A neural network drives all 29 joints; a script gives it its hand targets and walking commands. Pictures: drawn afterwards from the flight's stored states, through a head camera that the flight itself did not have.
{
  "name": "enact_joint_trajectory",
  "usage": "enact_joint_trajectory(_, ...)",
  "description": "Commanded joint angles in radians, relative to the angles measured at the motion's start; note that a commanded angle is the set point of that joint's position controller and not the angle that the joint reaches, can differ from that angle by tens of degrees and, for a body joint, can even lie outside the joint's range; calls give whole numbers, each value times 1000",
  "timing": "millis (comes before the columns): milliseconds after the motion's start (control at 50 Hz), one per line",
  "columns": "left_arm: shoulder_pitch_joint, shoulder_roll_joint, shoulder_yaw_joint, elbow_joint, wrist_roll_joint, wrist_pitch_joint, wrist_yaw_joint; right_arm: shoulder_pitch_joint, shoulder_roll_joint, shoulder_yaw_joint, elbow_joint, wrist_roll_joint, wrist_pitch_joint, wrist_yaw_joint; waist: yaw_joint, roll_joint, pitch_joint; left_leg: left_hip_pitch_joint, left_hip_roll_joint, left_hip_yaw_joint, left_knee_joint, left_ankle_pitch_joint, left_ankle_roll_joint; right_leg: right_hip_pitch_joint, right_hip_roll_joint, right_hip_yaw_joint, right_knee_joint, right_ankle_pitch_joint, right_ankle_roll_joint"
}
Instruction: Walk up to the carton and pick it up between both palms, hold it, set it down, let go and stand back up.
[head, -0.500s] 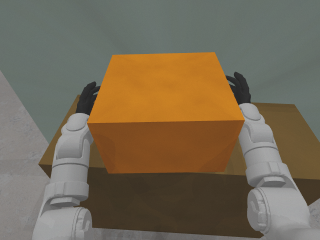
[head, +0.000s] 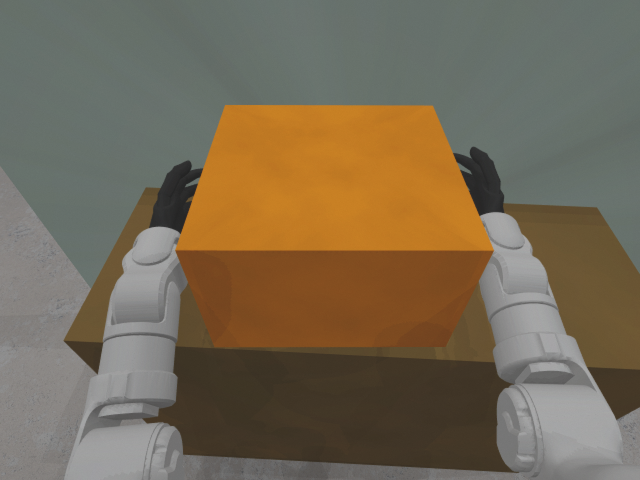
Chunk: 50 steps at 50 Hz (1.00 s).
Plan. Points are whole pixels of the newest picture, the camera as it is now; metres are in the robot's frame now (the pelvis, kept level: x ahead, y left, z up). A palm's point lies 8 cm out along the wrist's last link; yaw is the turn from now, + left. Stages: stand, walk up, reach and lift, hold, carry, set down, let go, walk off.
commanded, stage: set down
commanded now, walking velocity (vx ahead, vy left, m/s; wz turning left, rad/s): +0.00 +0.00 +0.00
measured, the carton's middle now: (329, 219) +0.42 +0.00 +0.11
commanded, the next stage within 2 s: none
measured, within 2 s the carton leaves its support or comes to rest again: neither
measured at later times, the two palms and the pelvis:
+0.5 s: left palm (184, 243) +0.38 +0.19 +0.11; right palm (482, 228) +0.40 -0.20 +0.11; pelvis +0.00 +0.00 +0.00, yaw +0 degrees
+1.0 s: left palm (198, 247) +0.40 +0.18 +0.07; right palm (473, 234) +0.43 -0.20 +0.08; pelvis +0.02 +0.00 +0.00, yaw +0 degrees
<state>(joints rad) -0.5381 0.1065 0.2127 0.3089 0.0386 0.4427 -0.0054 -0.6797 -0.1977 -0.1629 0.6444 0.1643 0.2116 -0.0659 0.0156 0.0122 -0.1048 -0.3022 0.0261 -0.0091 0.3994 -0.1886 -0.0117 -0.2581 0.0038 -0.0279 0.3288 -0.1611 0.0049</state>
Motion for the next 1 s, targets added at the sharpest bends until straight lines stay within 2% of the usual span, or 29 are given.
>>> enact_joint_trajectory(0, -612, -543, -380, -232, -33, -64, -91, -664, 493, 389, -302, 15, -89, 173, -34, -26, -539, 377, -52, -18, -22, 535, -50, 320, 63, -45, -19, 426, 18)
enact_joint_trajectory(60, -621, -549, -352, -161, -17, -79, -92, -666, 475, 334, -224, -17, -101, 194, -28, -16, -488, 363, -44, -15, -46, 449, -50, 275, 63, -50, -37, 323, 10)
enact_joint_trajectory(120, -603, -539, -304, -64, 11, -89, -97, -655, 459, 276, -143, -56, -109, 212, -15, -40, -420, 321, -40, -7, -81, 344, -37, 253, 57, -53, -49, 241, 9)
enact_joint_trajectory(240, -681, -551, -276, 5, 4, -153, -88, -727, 455, 210, -129, -111, -172, 243, 10, -51, -435, 261, -36, 8, -114, 216, -24, 216, 47, -61, -49, 139, 7)
enact_joint_trajectory(320, -761, -581, -330, -39, -25, -228, -53, -739, 469, 227, -139, -131, -234, 256, 19, -43, -552, 289, -30, 14, -83, 297, -41, 204, 53, -72, -34, 209, 6)
enact_joint_trajectory(360, -741, -581, -333, -1, -18, -250, -43, -734, 471, 228, -133, -143, -252, 258, 26, -56, -564, 283, -31, 21, -80, 314, -38, 204, 49, -68, -32, 234, 10)
enact_joint_trajectory(460, -703, -554, -295, 82, 10, -274, -41, -662, 444, 204, -33, -167, -263, 264, 37, -52, -487, 261, -23, 30, -100, 288, -38, 189, 45, -71, -40, 211, 13)
enact_joint_trajectory(520, -693, -559, -309, 75, 4, -287, -35, -639, 435, 212, -17, -162, -276, 263, 37, -44, -494, 279, -18, 28, -84, 351, -48, 191, 48, -72, -35, 251, 10)
enact_joint_trajectory(660, -685, -583, -349, 50, -1, -341, -16, -640, 443, 251, -59, -152, -323, 258, 43, -31, -607, 306, -17, 28, -37, 531, -65, 198, 55, -69, -11, 404, 12)
enact_joint_trajectory(680, -678, -588, -351, 63, -2, -346, -13, -629, 436, 245, -44, -154, -325, 257, 34, -37, -611, 314, -13, 25, -30, 549, -66, 189, 55, -67, -16, 412, 8)
enact_joint_trajectory(720, -654, -589, -352, 79, 5, -351, -11, -620, 426, 248, -33, -156, -331, 257, 36, -36, -612, 322, -9, 25, -23, 582, -69, 179, 57, -68, -18, 434, 7)
enact_joint_trajectory(780, -625, -564, -330, 116, 27, -348, -14, -589, 394, 229, 33, -164, -326, 262, 40, -27, -549, 326, -5, 26, -29, 574, -68, 157, 56, -67, -27, 404, 4)
enact_joint_trajectory(820, -612, -555, -310, 135, 35, -345, -18, -583, 386, 224, 51, -168, -325, 265, 54, -31, -529, 327, -4, 29, -32, 568, -65, 148, 55, -65, -28, 396, 4)
enact_joint_trajectory(940, -645, -586, -343, 127, 21, -392, -6, -624, 392, 231, 32, -170, -370, 268, 51, -20, -623, 325, -1, 25, 3, 652, -77, 123, 59, -67, -14, 463, 0)
enact_joint_trajectory(980, -652, -592, -360, 119, 14, -409, 1, -626, 389, 224, 41, -175, -385, 270, 49, -12, -650, 348, 4, 22, 12, 682, -82, 92, 64, -69, -18, 448, -7)
